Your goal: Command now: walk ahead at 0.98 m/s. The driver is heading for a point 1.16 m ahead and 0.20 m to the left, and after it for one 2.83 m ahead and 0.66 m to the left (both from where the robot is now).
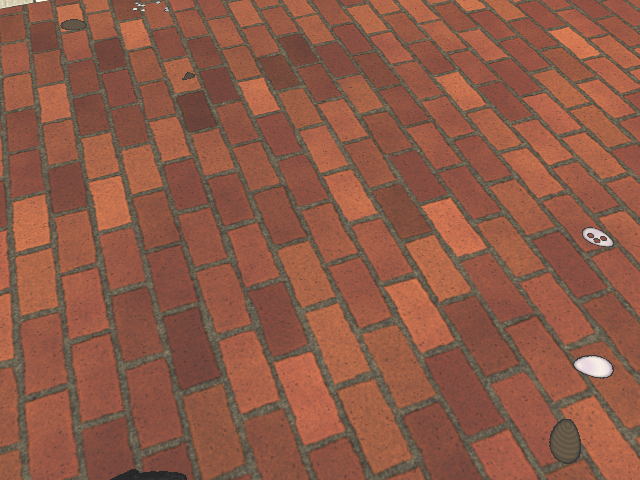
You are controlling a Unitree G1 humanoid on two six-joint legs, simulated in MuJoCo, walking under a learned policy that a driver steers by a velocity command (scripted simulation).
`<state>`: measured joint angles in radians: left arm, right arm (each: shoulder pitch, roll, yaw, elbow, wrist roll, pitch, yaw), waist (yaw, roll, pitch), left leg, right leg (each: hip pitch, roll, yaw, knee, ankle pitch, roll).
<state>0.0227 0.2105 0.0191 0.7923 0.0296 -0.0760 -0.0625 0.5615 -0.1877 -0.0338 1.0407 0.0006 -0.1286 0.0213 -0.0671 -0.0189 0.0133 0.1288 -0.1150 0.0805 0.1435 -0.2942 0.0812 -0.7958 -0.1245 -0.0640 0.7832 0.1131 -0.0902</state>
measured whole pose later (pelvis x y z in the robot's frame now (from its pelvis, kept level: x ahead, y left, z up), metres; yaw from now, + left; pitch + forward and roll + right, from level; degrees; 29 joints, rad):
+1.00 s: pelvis +0.94 +0.14 -0.01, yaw +26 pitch +2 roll +0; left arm 0.00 0.24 -0.02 0.69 0.02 -0.07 -0.04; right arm 0.45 -0.28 -0.05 0.91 -0.02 -0.13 0.00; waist -0.10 -0.02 0.04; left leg 0.26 -0.14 -0.06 0.09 -0.35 0.15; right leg -0.68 -0.04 -0.11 0.53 0.11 -0.11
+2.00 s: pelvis +1.31 +0.25 +0.01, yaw +19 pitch +2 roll +0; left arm 0.13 0.24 0.04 0.68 0.02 0.01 0.04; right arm 0.31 -0.35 -0.11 0.65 0.02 0.06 -0.03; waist -0.02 0.03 0.01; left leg -0.64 0.01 -0.07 1.17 -0.31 -0.12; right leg -0.20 0.00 -0.07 0.42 -0.25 -0.03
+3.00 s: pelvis +1.39 +0.26 +0.02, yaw +1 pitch +3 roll +4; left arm 0.39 0.27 0.05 0.65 0.00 -0.05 0.00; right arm 0.14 -0.34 -0.11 0.77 -0.04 -0.04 0.03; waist 0.01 0.03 -0.04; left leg -0.64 0.06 -0.01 0.94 -0.08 -0.03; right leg -0.13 0.01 0.06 0.31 -0.23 -0.07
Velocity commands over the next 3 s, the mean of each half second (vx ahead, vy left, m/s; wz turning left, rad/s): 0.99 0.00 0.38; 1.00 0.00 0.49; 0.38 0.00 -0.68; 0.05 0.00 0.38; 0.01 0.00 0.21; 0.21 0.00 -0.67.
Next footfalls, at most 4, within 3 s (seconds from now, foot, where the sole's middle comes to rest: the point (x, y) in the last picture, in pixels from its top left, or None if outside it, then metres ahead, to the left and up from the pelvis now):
0.14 right None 0.36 -0.08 -0.77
0.60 left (272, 361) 0.77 0.09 -0.77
1.06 right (236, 217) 1.23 0.19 -0.77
1.44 left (173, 170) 1.43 0.38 -0.77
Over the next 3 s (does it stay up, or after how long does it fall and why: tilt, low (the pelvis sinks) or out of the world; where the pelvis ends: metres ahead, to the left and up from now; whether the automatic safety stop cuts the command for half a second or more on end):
stays up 1.39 0.26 0.02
